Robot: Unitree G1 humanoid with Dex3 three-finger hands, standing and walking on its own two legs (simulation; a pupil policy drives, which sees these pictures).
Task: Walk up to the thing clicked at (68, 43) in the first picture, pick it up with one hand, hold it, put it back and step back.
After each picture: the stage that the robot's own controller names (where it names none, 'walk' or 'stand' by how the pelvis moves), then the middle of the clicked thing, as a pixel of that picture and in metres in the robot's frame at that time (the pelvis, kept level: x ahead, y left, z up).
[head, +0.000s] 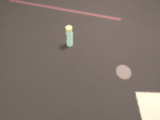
stand; (69, 36) +1.44 +0.12 -0.65
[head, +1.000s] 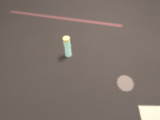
walk; (67, 46) +1.31 +0.23 -0.64
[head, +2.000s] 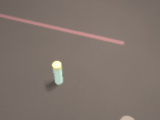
walk; (57, 73) +0.84 +0.22 -0.62
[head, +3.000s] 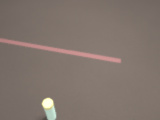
walk; (49, 110) +0.53 +0.22 -0.64
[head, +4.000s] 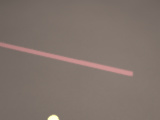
stand; out of the picture +0.42 +0.20 -0.65
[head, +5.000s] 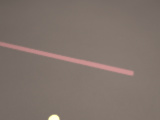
stand; out of the picture +0.42 +0.19 -0.66
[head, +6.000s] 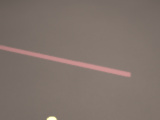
stand; out of the picture +0.42 +0.21 -0.66
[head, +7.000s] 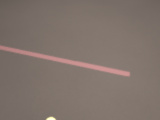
stand; out of the picture +0.41 +0.21 -0.66
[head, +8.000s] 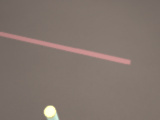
go down; (52, 116) +0.42 +0.20 -0.65
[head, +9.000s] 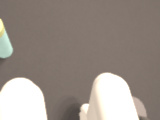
go down; out of the picture +0.48 +0.27 -0.22
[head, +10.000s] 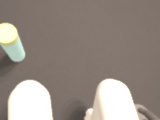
close in; (12, 45) +0.48 +0.27 -0.25
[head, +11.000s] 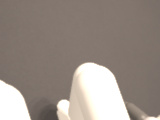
close in; out of the picture +0.45 +0.32 -0.16
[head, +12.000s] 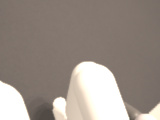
lift; out of the picture +0.44 +0.32 -0.15
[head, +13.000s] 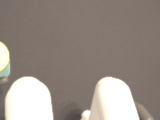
lift; out of the picture +0.34 +0.27 -0.05
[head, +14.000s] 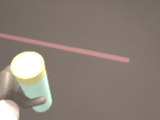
hold; (36, 87) +0.31 +0.15 +0.07
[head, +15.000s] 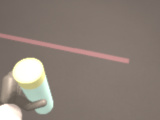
hold; (37, 91) +0.31 +0.15 +0.04
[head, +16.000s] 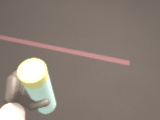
hold; (40, 91) +0.31 +0.14 +0.04
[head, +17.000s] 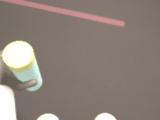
crouch; (27, 71) +0.38 +0.17 -0.02
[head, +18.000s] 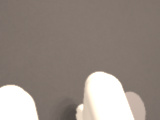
lower; out of the picture +0.47 +0.27 -0.06
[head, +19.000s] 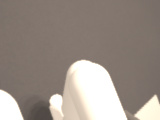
lower; out of the picture +0.44 +0.31 -0.16
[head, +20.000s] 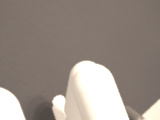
lower; out of the picture +0.43 +0.31 -0.16
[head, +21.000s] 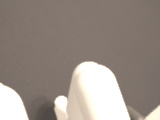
lower; out of the picture +0.42 +0.31 -0.15
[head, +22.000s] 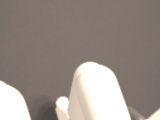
lower; out of the picture +0.42 +0.31 -0.15
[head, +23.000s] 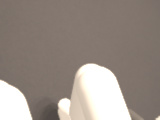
open; out of the picture +0.43 +0.28 -0.17
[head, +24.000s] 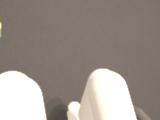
stand; out of the picture +0.43 +0.27 -0.18
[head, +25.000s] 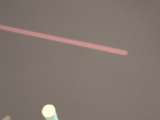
stand; (51, 116) +0.40 +0.17 -0.55
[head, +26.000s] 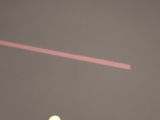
stand; out of the picture +0.40 +0.17 -0.60
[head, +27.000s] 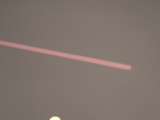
stand; out of the picture +0.40 +0.17 -0.60
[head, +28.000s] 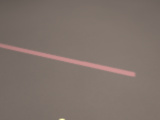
stand; out of the picture +0.42 +0.15 -0.65
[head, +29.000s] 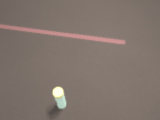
walk; (60, 98) +0.53 +0.18 -0.63
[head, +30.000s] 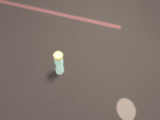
walk; (58, 63) +0.84 +0.16 -0.63
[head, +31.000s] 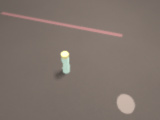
stand; (65, 62) +1.05 +0.17 -0.65
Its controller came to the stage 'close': yes
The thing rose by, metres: 0.67
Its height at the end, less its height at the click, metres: +0.00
